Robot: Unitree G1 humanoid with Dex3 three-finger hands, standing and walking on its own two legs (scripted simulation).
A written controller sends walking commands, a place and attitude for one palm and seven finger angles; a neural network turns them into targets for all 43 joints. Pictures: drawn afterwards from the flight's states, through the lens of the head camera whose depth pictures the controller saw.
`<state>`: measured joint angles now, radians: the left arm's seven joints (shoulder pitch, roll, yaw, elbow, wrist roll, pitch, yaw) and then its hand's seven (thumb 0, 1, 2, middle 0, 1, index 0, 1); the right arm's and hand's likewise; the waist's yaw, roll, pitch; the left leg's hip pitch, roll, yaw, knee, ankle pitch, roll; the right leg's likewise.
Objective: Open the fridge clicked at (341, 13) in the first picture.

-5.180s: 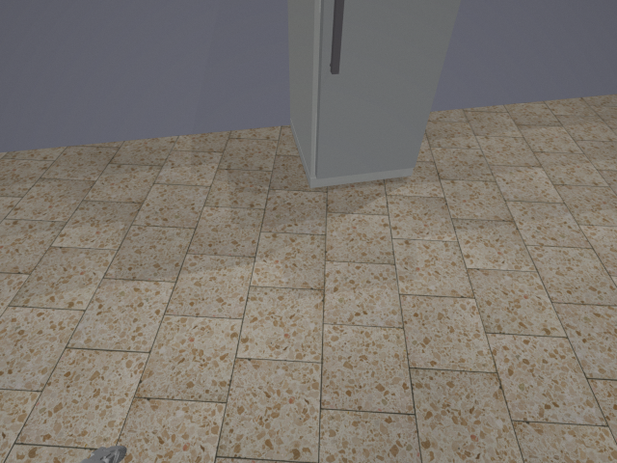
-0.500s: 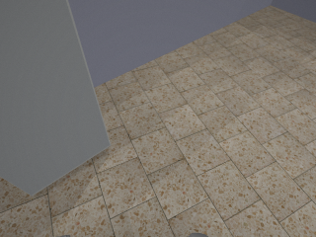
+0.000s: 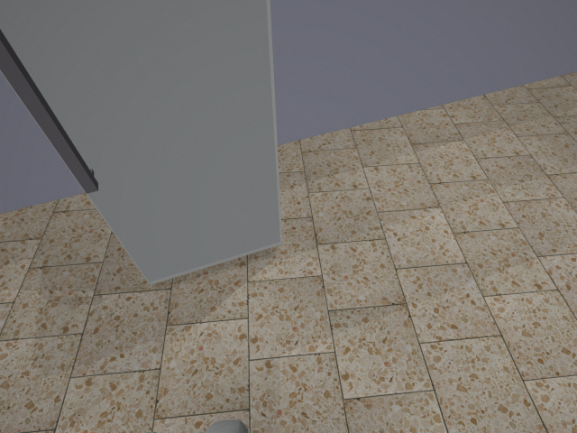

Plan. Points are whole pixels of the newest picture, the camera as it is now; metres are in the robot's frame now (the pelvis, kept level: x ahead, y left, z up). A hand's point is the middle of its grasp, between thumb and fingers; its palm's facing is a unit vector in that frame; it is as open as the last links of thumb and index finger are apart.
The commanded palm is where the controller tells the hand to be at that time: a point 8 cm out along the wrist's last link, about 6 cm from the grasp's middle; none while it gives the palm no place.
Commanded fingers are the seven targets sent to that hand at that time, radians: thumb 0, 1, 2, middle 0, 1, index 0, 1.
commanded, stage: turn to face it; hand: left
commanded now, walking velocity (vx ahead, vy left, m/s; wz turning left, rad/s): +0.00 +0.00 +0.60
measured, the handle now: (41, 104) +0.65 +0.52 +0.08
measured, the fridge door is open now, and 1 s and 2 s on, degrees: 0 0 0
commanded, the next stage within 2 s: take the last steps up to it in 0.66 s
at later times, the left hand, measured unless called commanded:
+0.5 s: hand out of the picture +0.05 +0.26 -0.15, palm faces +0.25 -0.93 -0.27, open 7.4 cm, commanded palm none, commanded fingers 0.00 0.90 0.90 -0.20 -0.30 -0.20 -0.30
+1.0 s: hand out of the picture -0.12 +0.17 -0.16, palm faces +0.48 -0.85 -0.24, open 7.4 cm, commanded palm none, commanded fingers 0.00 0.90 0.90 -0.20 -0.30 -0.20 -0.30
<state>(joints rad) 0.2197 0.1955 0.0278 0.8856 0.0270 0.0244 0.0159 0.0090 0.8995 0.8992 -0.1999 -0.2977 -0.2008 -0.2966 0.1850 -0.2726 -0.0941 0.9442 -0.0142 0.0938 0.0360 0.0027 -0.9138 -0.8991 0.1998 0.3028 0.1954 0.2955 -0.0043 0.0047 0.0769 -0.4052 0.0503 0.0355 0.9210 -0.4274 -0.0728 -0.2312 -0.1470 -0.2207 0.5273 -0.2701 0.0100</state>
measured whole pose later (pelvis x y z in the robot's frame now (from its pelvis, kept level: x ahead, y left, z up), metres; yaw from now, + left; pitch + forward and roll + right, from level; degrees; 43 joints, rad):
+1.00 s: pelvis -0.03 +0.00 +0.01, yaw +25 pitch -1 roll +1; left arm 0.34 0.18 0.03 1.01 0.03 -0.02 0.01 0.01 0.90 0.90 -0.20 -0.30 -0.20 -0.30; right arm 0.20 -0.23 -0.06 1.02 -0.02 0.05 0.03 0.00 -0.91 -0.90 0.20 0.30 0.19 0.30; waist 0.05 0.00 0.03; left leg -0.30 0.05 0.04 0.77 -0.42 -0.03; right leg -0.18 -0.08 -0.18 0.43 -0.24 -0.02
